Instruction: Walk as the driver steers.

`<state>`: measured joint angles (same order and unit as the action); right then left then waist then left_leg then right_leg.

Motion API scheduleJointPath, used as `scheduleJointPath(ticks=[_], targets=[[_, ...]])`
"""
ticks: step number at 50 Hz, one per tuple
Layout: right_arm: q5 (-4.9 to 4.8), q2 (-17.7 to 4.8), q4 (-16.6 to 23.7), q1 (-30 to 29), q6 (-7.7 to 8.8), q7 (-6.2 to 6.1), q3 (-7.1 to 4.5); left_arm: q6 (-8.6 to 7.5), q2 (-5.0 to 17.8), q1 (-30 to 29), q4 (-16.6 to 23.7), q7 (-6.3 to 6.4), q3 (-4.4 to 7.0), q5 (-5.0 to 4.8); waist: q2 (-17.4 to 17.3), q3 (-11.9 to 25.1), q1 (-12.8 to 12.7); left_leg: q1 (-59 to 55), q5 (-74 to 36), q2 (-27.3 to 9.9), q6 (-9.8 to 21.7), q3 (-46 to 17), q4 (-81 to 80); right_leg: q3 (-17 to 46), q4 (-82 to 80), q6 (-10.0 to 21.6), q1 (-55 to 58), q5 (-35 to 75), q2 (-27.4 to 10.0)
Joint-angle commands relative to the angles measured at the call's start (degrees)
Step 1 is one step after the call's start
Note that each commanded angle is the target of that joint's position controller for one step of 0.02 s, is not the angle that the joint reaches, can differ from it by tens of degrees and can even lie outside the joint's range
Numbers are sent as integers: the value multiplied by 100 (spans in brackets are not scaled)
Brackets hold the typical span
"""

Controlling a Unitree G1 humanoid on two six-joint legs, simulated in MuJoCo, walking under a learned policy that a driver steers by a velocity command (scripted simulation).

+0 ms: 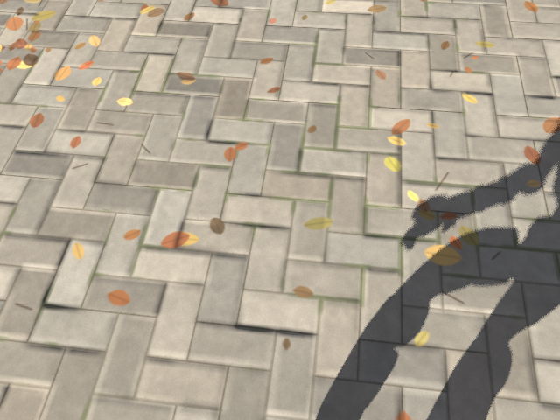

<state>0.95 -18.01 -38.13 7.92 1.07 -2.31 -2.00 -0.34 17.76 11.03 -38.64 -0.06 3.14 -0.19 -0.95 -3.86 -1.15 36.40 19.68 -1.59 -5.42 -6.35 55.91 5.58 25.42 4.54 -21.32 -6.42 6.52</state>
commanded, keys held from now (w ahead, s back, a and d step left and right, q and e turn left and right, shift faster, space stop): e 0.52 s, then no key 0.32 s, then q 0.16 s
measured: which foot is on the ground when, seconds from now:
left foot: up 0.00-0.18, down 0.20-0.62, up 0.64-0.94, down 0.96-1.00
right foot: down 0.00-0.20, up 0.22-0.58, down 0.60-1.00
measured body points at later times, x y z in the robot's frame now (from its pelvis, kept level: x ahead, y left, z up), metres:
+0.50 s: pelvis +0.06 +0.04 +0.00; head +0.10 +0.04 +0.45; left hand +0.29 +0.27 -0.10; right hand +0.12 -0.27 -0.09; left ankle +0.12 +0.16 -0.74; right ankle +0.02 -0.09 -0.69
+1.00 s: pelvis +0.05 +0.00 +0.00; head +0.06 +0.00 +0.45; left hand +0.30 +0.16 -0.10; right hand +0.04 -0.29 -0.12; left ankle +0.10 +0.14 -0.74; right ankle +0.01 -0.09 -0.74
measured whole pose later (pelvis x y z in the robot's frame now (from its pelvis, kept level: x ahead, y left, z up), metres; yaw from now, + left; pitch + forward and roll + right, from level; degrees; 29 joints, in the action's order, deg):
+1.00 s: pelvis +0.05 +0.00 +0.00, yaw -22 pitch +0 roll -1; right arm -0.1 -15.8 -45.0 11.7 -1.7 -1.1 -2.9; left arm 0.6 12.5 6.8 -41.6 0.7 1.2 0.8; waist -1.0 -1.6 1.5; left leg 13.4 16.4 -3.0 -2.6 -1.4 30.6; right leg -1.4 29.7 2.6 -13.7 -15.7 2.8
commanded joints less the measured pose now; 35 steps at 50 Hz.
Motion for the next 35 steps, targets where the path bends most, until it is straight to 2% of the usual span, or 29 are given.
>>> scheduleJointPath(ticks=[1, 4, 6, 8, 9, 10, 11, 12, 13, 14, 15, 16, 18, 20, 23, 27, 28, 29, 30, 31, 32, 33, 34, 35], targets=[[-24, -442, 170, 466, -36, -35, -151, 64, 969, -199, 439, 142, 292, -62, 607, 1281, 189, -756, -588, 165, -96, 85, -470, 1282, -478, 858, 443, 1470, -1309], [-61, -423, 283, 93, -1, 14, -162, 178, 955, -173, 458, 189, 301, -54, 828, 1077, 55, -839, -595, 269, -46, -15, -1143, 1671, -459, 758, 485, 373, -1249], [-81, -457, 314, 5, 77, 56, -188, 216, 938, -123, 465, 182, 307, -48, 957, 1034, 10, -1008, -400, 349, 22, -47, -1615, 1948, -273, 737, 684, 566, -1287], [-102, -494, 276, 153, 166, 98, -234, 240, 882, -182, 498, 177, 296, -87, 1028, 1052, 123, -1417, -544, 383, 148, -36, -2463, 2197, 16, 623, 900, 979, -1235], [-109, -514, 201, 352, 208, 114, -266, 258, 822, -278, 528, 183, 279, -134, 1016, 1022, 266, -1877, -1152, 312, 255, 34, -3257, 2184, 212, 460, 829, 879, -1079], [-51, -770, 187, 464, 221, 94, -341, 261, 625, -133, 550, 182, 223, -118, 696, 1131, 203, -2573, -1712, -352, 504, -372, -3535, 1979, 666, 195, 450, -19, -816], [76, -1274, 311, 131, 145, 47, -447, 235, 357, 345, 578, 153, 159, -53, -858, 1074, -255, -3152, -3236, -1574, 1227, -1602, -3507, 951, 1725, -199, -508, -2113, -1], [194, -1081, 232, 430, 101, 65, -445, 178, 745, 199, 632, 144, 256, -29, -1495, 1068, 35, -3158, -3905, -2229, 2036, -2478, -3630, 356, 2997, -507, -1228, -3220, 170], [131, -828, 284, 371, 94, 62, -371, 172, 1075, 286, 539, 131, 377, -23, -995, 1040, 39, -3122, -3863, -2180, 2110, -2153, -3529, 379, 3868, -679, -1344, -2969, -134], [67, -624, 315, 194, 75, 49, -324, 232, 1082, 296, 413, 145, 420, -78, -658, 933, 9, -3043, -3633, -1785, 1862, -1527, -3434, 306, 4203, -796, -1383, -2614, -237], [-1, -531, 348, 43, 47, 35, -299, 316, 980, 321, 345, 178, 416, -93, -544, 840, -14, -3020, -3352, -1502, 1657, -1094, -3396, 241, 4397, -903, -1450, -2333, -312], [-36, -511, 346, -38, 22, 17, -284, 377, 843, 292, 357, 178, 384, -105, -585, 756, 6, -2944, -3371, -1393, 1615, -822, -3415, 155, 4513, -983, -1477, -2109, -359], [5, -548, 307, -13, -50, -16, -301, 409, 582, 102, 474, 152, 305, -146, -797, 670, 90, -2899, -3270, -1149, 1614, -314, -3555, -193, 4128, -1074, -1388, -1803, -419], [24, -620, 258, 115, -109, -49, -347, 396, 479, -161, 622, 132, 266, -150, -977, 758, 253, -3181, -3252, -1256, 1723, -182, -3580, -328, 3582, -1119, -1345, -1750, -548], [-13, -808, 232, 51, -151, -31, -437, 383, 401, -286, 739, 54, 221, -108, -1054, 913, 316, -3121, -3176, -1428, 1771, 58, -3581, -516, 2671, -1035, -722, -1719, -743], [-136, -936, 145, 16, -145, 51, -498, 422, 497, -181, 770, -45, 270, -90, -1100, 898, 292, -2965, -2885, -1585, 1716, 169, -3452, -770, 1568, -774, -24, -1514, -717], [-195, -943, 115, -43, -142, 63, -496, 423, 464, -38, 726, -66, 280, -78, -1032, 880, 178, -2883, -2801, -1555, 1630, 218, -3302, -831, 1026, -642, 260, -1210, -660], [-259, -898, 79, -100, -143, 68, -478, 412, 432, 225, 614, -77, 294, -60, -936, 885, 21, -2699, -2616, -1453, 1462, 340, -3053, -936, 266, -464, 736, -643, -538], [-272, -710, -67, 177, -123, 90, -420, 400, 534, 378, 552, -51, 328, -32, -599, 880, -6, -2273, -2072, -1244, 1103, 584, -2672, -745, -338, -285, 1381, 31, -528], [-43, -326, -42, 362, -103, 138, -299, 378, 995, 487, 611, 30, 424, -25, 763, 1013, 157, -1217, -363, -710, 501, 1173, -1414, 763, -555, 71, 2295, 1610, -1649], [67, -260, 245, -13, -92, 101, -247, 310, 1343, 360, 709, 31, 450, 130, 1877, 919, 40, -168, 1752, -51, 161, 1089, -408, 2058, -536, 1219, 2015, 2518, -2895], [-13, -605, 228, -314, -115, 44, -358, 189, 1022, 443, 689, 12, 366, 236, 1261, 1044, -276, -238, 1845, -178, 131, 515, 451, 1924, -643, 1489, 1696, 2089, -2817], [-106, -660, 158, -269, -152, 39, -399, 103, 847, 230, 603, 11, 284, 232, 1109, 892, -111, -278, 1503, -222, 178, 386, 718, 1449, -654, 1237, 1516, 1707, -2476], [-111, -611, -7, -91, -192, 8, -416, 62, 781, -69, 590, 28, 270, 151, 918, 802, 27, -282, 1125, -246, 172, 353, 689, 1118, -656, 946, 1471, 1277, -2154]])
Velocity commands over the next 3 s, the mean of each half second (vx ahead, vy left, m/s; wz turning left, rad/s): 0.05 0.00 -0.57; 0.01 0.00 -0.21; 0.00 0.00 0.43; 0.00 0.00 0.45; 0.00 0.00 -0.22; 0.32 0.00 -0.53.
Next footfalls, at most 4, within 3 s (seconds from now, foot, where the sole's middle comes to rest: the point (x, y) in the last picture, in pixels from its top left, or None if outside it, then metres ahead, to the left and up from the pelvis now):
0.20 left None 0.16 0.15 -0.77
0.60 right None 0.05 -0.10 -0.77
0.96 left None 0.14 0.12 -0.77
1.50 left None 0.10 0.16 -0.77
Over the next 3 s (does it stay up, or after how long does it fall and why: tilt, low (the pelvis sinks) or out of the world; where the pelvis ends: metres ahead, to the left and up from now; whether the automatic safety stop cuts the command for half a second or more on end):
stays up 0.19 -0.04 0.00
